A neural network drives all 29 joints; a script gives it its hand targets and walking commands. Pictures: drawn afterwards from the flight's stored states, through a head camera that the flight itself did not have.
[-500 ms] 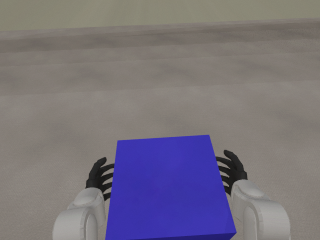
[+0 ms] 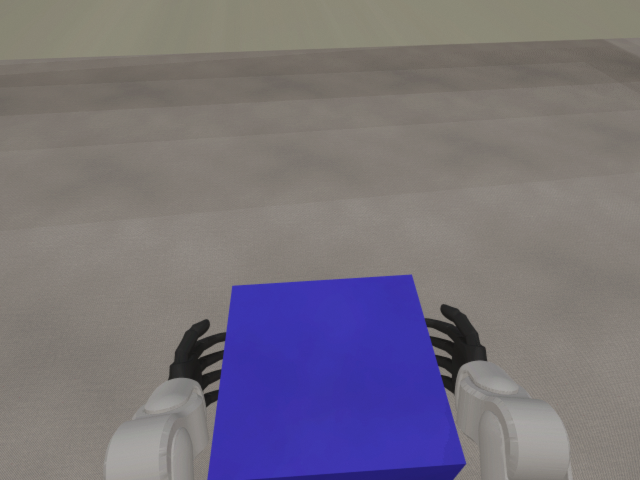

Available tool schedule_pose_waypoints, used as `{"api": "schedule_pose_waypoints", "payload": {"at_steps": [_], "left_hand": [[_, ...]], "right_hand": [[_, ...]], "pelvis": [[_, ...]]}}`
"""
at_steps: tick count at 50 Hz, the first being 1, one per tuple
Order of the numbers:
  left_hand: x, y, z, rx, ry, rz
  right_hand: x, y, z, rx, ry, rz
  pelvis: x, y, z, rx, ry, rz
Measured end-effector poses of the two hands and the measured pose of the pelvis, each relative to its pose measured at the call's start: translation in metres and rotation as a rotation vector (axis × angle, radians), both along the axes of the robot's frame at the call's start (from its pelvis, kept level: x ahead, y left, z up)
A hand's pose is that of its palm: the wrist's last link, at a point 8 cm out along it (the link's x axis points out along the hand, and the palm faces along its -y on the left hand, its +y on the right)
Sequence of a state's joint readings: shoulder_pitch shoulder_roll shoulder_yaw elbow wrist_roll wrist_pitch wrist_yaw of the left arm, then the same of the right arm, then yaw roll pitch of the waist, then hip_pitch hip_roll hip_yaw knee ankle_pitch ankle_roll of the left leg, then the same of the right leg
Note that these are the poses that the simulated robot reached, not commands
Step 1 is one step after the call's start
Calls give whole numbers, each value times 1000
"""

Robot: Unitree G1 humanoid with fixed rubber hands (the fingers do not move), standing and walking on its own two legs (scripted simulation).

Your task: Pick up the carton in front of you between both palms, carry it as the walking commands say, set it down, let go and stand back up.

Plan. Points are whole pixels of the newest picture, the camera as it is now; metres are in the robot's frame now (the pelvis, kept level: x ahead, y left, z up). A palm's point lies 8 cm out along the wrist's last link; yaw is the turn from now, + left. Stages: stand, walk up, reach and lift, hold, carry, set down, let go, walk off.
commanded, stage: carry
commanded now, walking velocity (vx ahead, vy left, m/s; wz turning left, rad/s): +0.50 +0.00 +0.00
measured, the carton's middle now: (330, 408) +0.24 +0.00 +0.00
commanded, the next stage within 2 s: none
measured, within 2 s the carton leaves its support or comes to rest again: neither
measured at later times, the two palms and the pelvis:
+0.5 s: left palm (236, 196) +0.52 +0.13 +0.10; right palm (427, 186) +0.54 -0.17 +0.10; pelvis +0.29 -0.03 +0.01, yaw +4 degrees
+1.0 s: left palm (231, 146) +0.64 +0.15 +0.12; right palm (403, 135) +0.66 -0.15 +0.13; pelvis +0.41 -0.01 +0.03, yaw +4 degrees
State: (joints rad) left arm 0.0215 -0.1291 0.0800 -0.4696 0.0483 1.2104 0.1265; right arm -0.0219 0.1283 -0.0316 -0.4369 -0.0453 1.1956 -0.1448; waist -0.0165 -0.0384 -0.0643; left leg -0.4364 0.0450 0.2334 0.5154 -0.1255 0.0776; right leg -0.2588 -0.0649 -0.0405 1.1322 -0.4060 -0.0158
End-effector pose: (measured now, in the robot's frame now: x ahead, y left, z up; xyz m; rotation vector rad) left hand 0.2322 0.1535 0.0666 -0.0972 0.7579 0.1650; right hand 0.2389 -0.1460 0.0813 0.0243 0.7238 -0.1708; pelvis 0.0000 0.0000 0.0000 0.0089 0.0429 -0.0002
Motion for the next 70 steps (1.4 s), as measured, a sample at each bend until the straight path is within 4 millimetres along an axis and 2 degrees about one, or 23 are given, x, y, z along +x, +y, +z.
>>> {"api": "schedule_pose_waypoints", "payload": {"at_steps": [5,10,15,19,21,27,34,41,50,54,58,61,70], "left_hand": [[52,3,12,12,8,-26],[108,5,23,19,-26,-4],[171,-2,33,25,-85,37],[227,-15,36,45,-146,60],[252,-20,36,67,-137,55],[296,-20,39,66,-78,74],[343,-10,37,35,-94,67],[379,-4,35,26,-84,57],[405,0,52,28,-79,54],[414,6,51,32,-85,55],[422,19,34,9,-97,72],[429,22,23,16,-68,74],[446,5,-6,86,-10,-1]], "right_hand": [[45,3,9,8,8,-28],[106,4,20,15,-27,-8],[180,-2,27,22,-86,33],[243,-15,25,43,-148,56],[270,-20,22,64,-139,54],[320,-19,24,69,-80,69],[366,-9,29,37,-95,74],[398,-3,30,27,-86,64],[423,1,45,30,-80,59],[434,7,47,23,-88,66],[447,21,38,-13,-99,91],[455,25,25,-18,-71,114],[460,7,-14,-23,-16,87]], "pelvis": [[55,8,20,-28,18,6],[117,5,27,-33,32,20],[184,-9,21,-18,29,39],[241,-26,4,-5,19,53],[260,-31,3,-23,25,58],[303,-34,16,-11,36,74],[355,-25,12,-23,26,64],[387,-18,13,-21,38,68],[414,-13,31,-21,22,62],[421,-8,30,-21,19,79],[428,-1,16,-15,11,64],[433,1,11,-3,22,54],[429,-5,8,-6,31,53]]}}
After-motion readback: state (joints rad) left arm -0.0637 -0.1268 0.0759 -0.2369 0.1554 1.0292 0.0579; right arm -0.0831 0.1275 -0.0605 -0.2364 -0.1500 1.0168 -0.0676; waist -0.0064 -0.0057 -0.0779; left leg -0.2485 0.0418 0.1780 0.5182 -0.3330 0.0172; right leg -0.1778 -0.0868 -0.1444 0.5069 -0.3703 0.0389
